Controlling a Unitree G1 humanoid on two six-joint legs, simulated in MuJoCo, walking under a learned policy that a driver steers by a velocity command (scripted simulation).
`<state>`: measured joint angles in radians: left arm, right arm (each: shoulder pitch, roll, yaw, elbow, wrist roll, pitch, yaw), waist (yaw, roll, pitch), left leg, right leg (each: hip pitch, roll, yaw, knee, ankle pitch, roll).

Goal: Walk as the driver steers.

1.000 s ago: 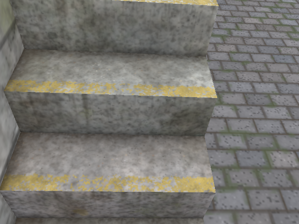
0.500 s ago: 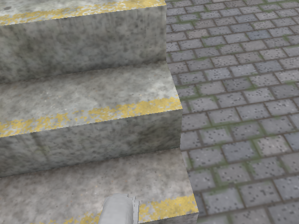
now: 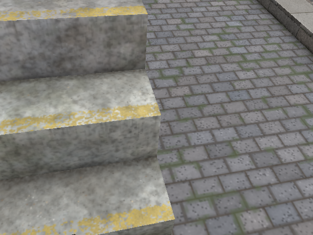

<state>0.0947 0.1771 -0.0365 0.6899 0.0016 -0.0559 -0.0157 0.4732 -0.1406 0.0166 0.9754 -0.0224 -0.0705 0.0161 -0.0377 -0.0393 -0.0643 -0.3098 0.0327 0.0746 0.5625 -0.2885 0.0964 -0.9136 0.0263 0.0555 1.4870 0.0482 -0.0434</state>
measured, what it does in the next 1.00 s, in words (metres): walks ahead, turning left: right foot, then left foot 0.22 m higher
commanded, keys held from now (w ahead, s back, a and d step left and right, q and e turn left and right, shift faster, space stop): w+q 1.00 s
